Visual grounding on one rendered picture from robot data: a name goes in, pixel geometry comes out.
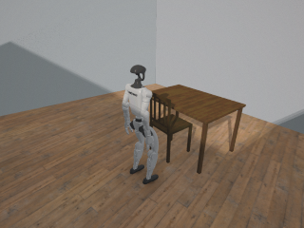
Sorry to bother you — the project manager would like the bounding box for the right robot upper arm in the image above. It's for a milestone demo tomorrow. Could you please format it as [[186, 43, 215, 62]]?
[[140, 88, 153, 117]]

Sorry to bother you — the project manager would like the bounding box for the robot torso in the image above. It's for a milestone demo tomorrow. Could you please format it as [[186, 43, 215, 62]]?
[[128, 83, 148, 132]]

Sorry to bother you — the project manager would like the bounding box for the left robot forearm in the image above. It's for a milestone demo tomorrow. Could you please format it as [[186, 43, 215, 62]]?
[[122, 106, 130, 123]]

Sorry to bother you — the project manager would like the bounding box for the left robot upper arm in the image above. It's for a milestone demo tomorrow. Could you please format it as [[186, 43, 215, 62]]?
[[122, 84, 133, 108]]

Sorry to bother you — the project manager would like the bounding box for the right robot hand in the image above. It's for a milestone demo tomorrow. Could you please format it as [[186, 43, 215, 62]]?
[[145, 136, 155, 151]]

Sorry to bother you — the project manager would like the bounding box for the left robot hand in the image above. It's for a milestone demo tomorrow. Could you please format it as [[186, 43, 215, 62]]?
[[124, 122, 133, 135]]

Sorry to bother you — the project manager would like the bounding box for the chair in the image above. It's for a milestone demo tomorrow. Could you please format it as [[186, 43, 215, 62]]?
[[149, 92, 193, 163]]

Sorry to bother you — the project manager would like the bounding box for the left robot shin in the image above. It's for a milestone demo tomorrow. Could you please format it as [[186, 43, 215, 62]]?
[[133, 142, 143, 169]]

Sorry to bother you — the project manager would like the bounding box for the table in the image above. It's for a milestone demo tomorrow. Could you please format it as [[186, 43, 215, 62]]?
[[151, 85, 246, 174]]

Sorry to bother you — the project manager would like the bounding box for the right robot forearm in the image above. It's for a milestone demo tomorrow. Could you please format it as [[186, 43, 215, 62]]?
[[142, 111, 151, 137]]

